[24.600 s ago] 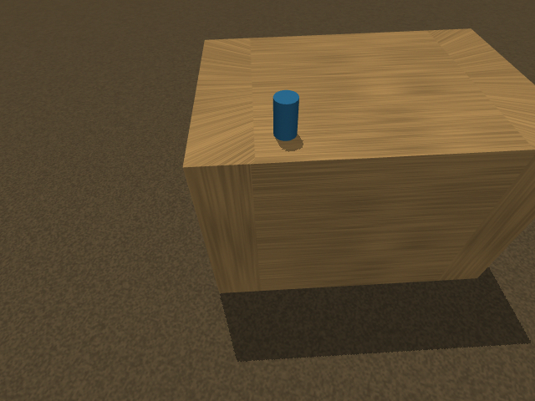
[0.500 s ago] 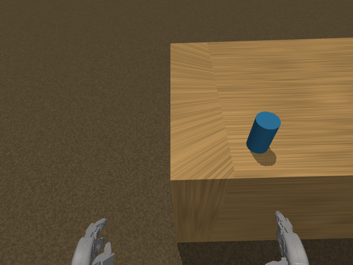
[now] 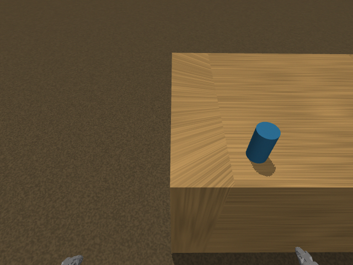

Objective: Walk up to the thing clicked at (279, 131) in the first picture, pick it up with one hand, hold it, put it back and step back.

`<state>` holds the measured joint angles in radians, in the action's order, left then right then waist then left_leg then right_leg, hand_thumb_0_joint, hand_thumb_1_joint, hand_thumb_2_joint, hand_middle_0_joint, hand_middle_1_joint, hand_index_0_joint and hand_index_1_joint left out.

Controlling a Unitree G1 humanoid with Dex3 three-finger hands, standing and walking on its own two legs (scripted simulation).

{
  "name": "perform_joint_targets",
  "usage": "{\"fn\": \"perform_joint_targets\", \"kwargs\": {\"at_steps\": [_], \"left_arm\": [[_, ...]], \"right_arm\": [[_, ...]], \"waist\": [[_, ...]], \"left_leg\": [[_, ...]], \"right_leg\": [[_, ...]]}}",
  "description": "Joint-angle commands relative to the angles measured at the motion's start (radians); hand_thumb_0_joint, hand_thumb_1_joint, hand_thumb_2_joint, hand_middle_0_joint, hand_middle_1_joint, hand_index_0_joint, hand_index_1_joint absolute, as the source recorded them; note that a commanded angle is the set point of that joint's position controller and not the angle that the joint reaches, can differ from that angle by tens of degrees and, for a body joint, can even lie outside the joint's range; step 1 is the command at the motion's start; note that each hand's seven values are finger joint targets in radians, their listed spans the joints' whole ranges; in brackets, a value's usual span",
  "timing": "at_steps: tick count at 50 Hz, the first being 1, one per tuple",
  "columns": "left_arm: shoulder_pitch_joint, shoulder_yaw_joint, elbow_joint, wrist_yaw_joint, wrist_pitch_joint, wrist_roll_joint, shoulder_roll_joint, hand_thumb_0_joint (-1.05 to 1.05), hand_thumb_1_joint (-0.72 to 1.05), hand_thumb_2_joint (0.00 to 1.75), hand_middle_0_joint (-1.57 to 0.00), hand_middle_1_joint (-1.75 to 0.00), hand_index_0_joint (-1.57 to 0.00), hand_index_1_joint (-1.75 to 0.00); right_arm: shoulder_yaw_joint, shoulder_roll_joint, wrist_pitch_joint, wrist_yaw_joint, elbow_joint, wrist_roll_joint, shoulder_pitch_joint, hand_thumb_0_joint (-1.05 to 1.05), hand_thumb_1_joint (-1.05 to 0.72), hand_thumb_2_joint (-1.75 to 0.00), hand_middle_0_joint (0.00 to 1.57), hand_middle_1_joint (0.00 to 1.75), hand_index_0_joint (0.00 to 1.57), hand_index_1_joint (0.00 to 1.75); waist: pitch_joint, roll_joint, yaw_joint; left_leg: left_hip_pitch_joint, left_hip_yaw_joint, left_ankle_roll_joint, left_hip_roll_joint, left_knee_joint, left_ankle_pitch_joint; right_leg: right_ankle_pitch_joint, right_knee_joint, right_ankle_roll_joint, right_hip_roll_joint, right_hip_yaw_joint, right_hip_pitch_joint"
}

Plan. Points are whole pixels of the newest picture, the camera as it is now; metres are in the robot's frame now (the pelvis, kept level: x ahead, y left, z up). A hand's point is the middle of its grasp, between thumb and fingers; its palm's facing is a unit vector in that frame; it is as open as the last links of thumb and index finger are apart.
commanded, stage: home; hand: right
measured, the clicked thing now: (261, 143) +0.45 -0.21 -0.01
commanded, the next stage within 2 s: stand in 1.72 s
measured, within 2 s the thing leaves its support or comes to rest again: neither
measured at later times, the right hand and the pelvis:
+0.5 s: hand out of the picture +0.04 -0.25 -0.14, palm faces -0.04 +0.93 -0.37, open 17.3 cm; pelvis -0.02 +0.01 +0.01, yaw +0 degrees
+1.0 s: hand out of the picture +0.05 -0.25 -0.14, palm faces -0.04 +0.93 -0.37, open 17.3 cm; pelvis -0.02 +0.01 +0.01, yaw +0 degrees
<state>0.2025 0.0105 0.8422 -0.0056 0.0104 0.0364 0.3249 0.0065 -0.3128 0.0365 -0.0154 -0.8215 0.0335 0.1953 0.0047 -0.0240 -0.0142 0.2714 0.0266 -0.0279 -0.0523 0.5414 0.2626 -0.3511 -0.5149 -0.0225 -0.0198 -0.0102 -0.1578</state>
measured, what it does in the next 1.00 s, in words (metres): stands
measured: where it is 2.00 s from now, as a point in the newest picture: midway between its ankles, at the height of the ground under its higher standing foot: outside the picture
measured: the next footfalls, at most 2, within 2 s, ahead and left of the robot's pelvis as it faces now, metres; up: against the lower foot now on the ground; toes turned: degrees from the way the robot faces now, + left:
none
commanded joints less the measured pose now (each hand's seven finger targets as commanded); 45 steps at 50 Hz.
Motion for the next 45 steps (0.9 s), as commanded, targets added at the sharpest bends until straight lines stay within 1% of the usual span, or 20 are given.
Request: {"fn": "perform_joint_targets", "kwargs": {"at_steps": [1, 2, 4, 8, 10, 14, 17, 21, 22, 23, 28, 29, 31, 33, 35, 36, 39, 41, 43, 45], "left_arm": [[-0.04, 0.04, -0.016, -0.001, 0.017, -0.004, 0.189, 0.0, 0.9, 0.9, -0.2, -0.29, -0.2, -0.3], [-0.036, 0.037, 0.007, -0.001, 0.015, -0.005, 0.195, 0.0, 0.9, 0.9, -0.2, -0.3, -0.2, -0.3], [-0.039, 0.032, 0.041, 0.0, 0.015, -0.011, 0.205, 0.0, 0.9, 0.9, -0.2, -0.3, -0.2, -0.3], [-0.057, 0.024, 0.096, -0.004, 0.01, -0.014, 0.231, 0.0, 0.9, 0.9, -0.2, -0.3, -0.2, -0.3], [-0.063, 0.023, 0.117, -0.004, 0.003, -0.014, 0.24, 0.0, 0.9, 0.9, -0.2, -0.3, -0.2, -0.3], [-0.053, 0.019, 0.16, -0.004, 0.002, -0.017, 0.251, 0.0, 0.9, 0.9, -0.2, -0.3, -0.2, -0.3], [-0.048, 0.015, 0.185, -0.003, 0.0, -0.016, 0.249, 0.0, 0.9, 0.9, -0.2, -0.3, -0.2, -0.3], [-0.065, 0.019, 0.195, -0.001, 0.004, -0.016, 0.25, 0.0, 0.9, 0.9, -0.2, -0.29, -0.2, -0.3], [-0.053, 0.019, 0.202, -0.001, 0.002, -0.017, 0.245, 0.0, 0.9, 0.9, -0.2, -0.29, -0.2, -0.3], [-0.051, 0.02, 0.204, -0.002, 0.004, -0.015, 0.25, 0.0, 0.9, 0.9, -0.2, -0.29, -0.2, -0.3], [-0.055, 0.022, 0.213, 0.0, 0.004, -0.015, 0.244, 0.0, 0.9, 0.9, -0.2, -0.29, -0.2, -0.3], [-0.055, 0.024, 0.213, 0.0, 0.004, -0.015, 0.243, 0.0, 0.9, 0.9, -0.2, -0.29, -0.2, -0.3], [-0.049, 0.025, 0.219, 0.0, 0.002, -0.015, 0.238, 0.0, 0.9, 0.9, -0.2, -0.29, -0.2, -0.3], [-0.039, 0.026, 0.223, 0.003, 0.0, -0.014, 0.238, 0.0, 0.9, 0.9, -0.2, -0.29, -0.2, -0.3], [-0.04, 0.025, 0.223, 0.003, 0.004, -0.013, 0.233, 0.0, 0.9, 0.9, -0.2, -0.29, -0.2, -0.3], [-0.042, 0.027, 0.223, 0.002, 0.006, -0.013, 0.239, 0.0, 0.9, 0.9, -0.2, -0.29, -0.2, -0.3], [-0.051, 0.026, 0.224, -0.001, 0.011, -0.015, 0.245, 0.0, 0.9, 0.9, -0.2, -0.29, -0.2, -0.3], [-0.058, 0.025, 0.22, -0.004, 0.013, -0.02, 0.243, 0.0, 0.9, 0.9, -0.2, -0.29, -0.2, -0.3], [-0.05, 0.023, 0.224, -0.004, 0.011, -0.021, 0.237, 0.0, 0.9, 0.9, -0.2, -0.29, -0.2, -0.3], [-0.052, 0.024, 0.231, -0.006, 0.006, -0.021, 0.243, 0.0, 0.9, 0.9, -0.2, -0.29, -0.2, -0.3]], "right_arm": [[-0.053, -0.202, 0.026, -0.004, -0.005, -0.005, -0.057, 0.0, 0.58, -0.04, 0.05, 0.05, 0.05, 0.05], [-0.051, -0.206, 0.022, -0.002, -0.027, -0.005, -0.071, 0.0, 0.58, -0.04, 0.05, 0.05, 0.05, 0.05], [-0.046, -0.217, 0.018, -0.003, -0.071, -0.01, -0.069, 0.0, 0.57, -0.04, 0.05, 0.05, 0.05, 0.05], [-0.038, -0.245, 0.011, -0.004, -0.134, -0.015, -0.074, 0.0, 0.56, -0.05, 0.05, 0.05, 0.05, 0.05], [-0.035, -0.258, 0.006, -0.006, -0.162, -0.014, -0.08, 0.0, 0.54, -0.06, 0.05, 0.05, 0.05, 0.05], [-0.031, -0.265, 0.003, -0.006, -0.201, -0.015, -0.089, 0.0, 0.54, -0.06, 0.05, 0.05, 0.05, 0.05], [-0.031, -0.272, -0.001, -0.004, -0.222, -0.017, -0.092, 0.0, 0.53, -0.07, 0.06, 0.06, 0.06, 0.06], [-0.033, -0.275, -0.003, 0.0, -0.238, -0.014, -0.08, 0.0, 0.54, -0.06, 0.05, 0.06, 0.05, 0.06], [-0.032, -0.274, -0.004, 0.001, -0.241, -0.014, -0.082, 0.0, 0.53, -0.07, 0.06, 0.06, 0.06, 0.06], [-0.035, -0.271, -0.004, 0.001, -0.24, -0.015, -0.089, 0.0, 0.51, -0.08, 0.06, 0.06, 0.06, 0.06], [-0.038, -0.268, -0.007, 0.004, -0.249, -0.015, -0.081, 0.0, 0.53, -0.07, 0.06, 0.06, 0.06, 0.06], [-0.04, -0.27, -0.006, 0.004, -0.248, -0.016, -0.086, 0.0, 0.52, -0.07, 0.06, 0.06, 0.06, 0.06], [-0.04, -0.269, -0.008, 0.005, -0.248, -0.014, -0.088, 0.0, 0.53, -0.07, 0.06, 0.06, 0.06, 0.06], [-0.041, -0.27, -0.009, 0.005, -0.247, -0.016, -0.095, 0.0, 0.53, -0.07, 0.06, 0.06, 0.06, 0.06], [-0.04, -0.266, -0.011, 0.006, -0.245, -0.016, -0.098, 0.0, 0.53, -0.07, 0.06, 0.06, 0.06, 0.06], [-0.043, -0.266, -0.009, 0.005, -0.245, -0.018, -0.095, 0.0, 0.53, -0.07, 0.06, 0.06, 0.06, 0.06], [-0.038, -0.252, -0.006, 0.005, -0.248, -0.021, -0.089, 0.0, 0.54, -0.06, 0.05, 0.06, 0.05, 0.06], [-0.038, -0.256, -0.004, 0.004, -0.249, -0.022, -0.084, 0.0, 0.53, -0.07, 0.06, 0.06, 0.06, 0.06], [-0.037, -0.262, -0.003, 0.003, -0.25, -0.023, -0.092, 0.0, 0.53, -0.07, 0.06, 0.06, 0.06, 0.06], [-0.034, -0.256, -0.006, 0.001, -0.254, -0.025, -0.09, 0.0, 0.53, -0.07, 0.06, 0.06, 0.06, 0.06]], "waist": [[-0.044, 0.044, 0.011], [-0.036, 0.021, 0.006], [-0.058, 0.015, 0.008], [-0.043, 0.019, 0.015], [-0.019, 0.037, 0.013], [-0.024, 0.025, 0.007], [0.017, 0.015, 0.009], [0.038, 0.03, 0.019], [0.05, 0.045, 0.014], [0.034, 0.033, 0.013], [0.056, 0.028, 0.02], [0.041, 0.036, 0.019], [0.047, 0.053, 0.018], [0.052, 0.053, 0.014], [0.044, 0.043, 0.012], [0.013, 0.027, 0.014], [-0.002, 0.011, 0.022], [-0.028, 0.011, 0.02], [-0.024, 0.039, 0.016], [0.0, 0.02, 0.019]], "left_leg": [[-0.117, -0.064, 0.059, -0.07, -0.1, -0.278], [-0.113, -0.063, 0.057, -0.066, -0.098, -0.262], [-0.162, -0.064, 0.056, -0.069, -0.1, -0.318], [-0.165, -0.067, 0.052, -0.073, -0.132, -0.318], [-0.154, -0.071, 0.049, -0.073, -0.164, -0.257], [-0.17, -0.078, 0.05, -0.078, -0.187, -0.246], [-0.15, -0.084, 0.049, -0.072, -0.212, -0.144], [-0.135, -0.089, 0.049, -0.072, -0.234, -0.098], [-0.125, -0.096, 0.049, -0.073, -0.248, -0.051], [-0.137, -0.098, 0.052, -0.075, -0.242, -0.066], [-0.118, -0.106, 0.047, -0.073, -0.262, 0.005], [-0.135, -0.104, 0.051, -0.076, -0.254, -0.009], [-0.101, -0.121, 0.051, -0.078, -0.282, 0.064], [-0.108, -0.129, 0.05, -0.082, -0.291, 0.097], [-0.081, -0.124, 0.05, -0.078, -0.285, 0.071], [-0.114, -0.114, 0.052, -0.076, -0.264, 0.024], [-0.153, -0.1, 0.05, -0.074, -0.23, -0.111], [-0.18, -0.092, 0.053, -0.08, -0.208, -0.222], [-0.182, -0.089, 0.053, -0.081, -0.206, -0.238], [-0.165, -0.092, 0.049, -0.076, -0.221, -0.197]], "right_leg": [[0.234, 0.12, 0.045, -0.069, -0.055, -0.052], [0.24, 0.143, 0.045, -0.076, -0.062, -0.045], [0.305, 0.148, 0.045, -0.083, -0.068, -0.031], [0.311, 0.173, 0.043, -0.088, -0.068, -0.003], [0.244, 0.188, 0.042, -0.082, -0.067, -0.01], [0.237, 0.201, 0.044, -0.085, -0.069, 0.007], [0.161, 0.233, 0.046, -0.087, -0.073, -0.021], [0.142, 0.245, 0.044, -0.089, -0.078, -0.024], [0.115, 0.245, 0.043, -0.083, -0.073, -0.034], [0.127, 0.248, 0.044, -0.087, -0.075, -0.026], [0.068, 0.263, 0.044, -0.083, -0.075, -0.055], [0.09, 0.259, 0.047, -0.088, -0.08, -0.045], [0.061, 0.25, 0.044, -0.075, -0.066, -0.041], [0.044, 0.246, 0.045, -0.07, -0.064, -0.061], [0.062, 0.248, 0.044, -0.074, -0.063, -0.029], [0.088, 0.256, 0.046, -0.088, -0.079, -0.026], [0.169, 0.257, 0.046, -0.098, -0.083, -0.016], [0.256, 0.242, 0.045, -0.103, -0.082, 0.007], [0.27, 0.243, 0.04, -0.101, -0.074, 0.015], [0.227, 0.244, 0.041, -0.097, -0.069, 0.005]]}}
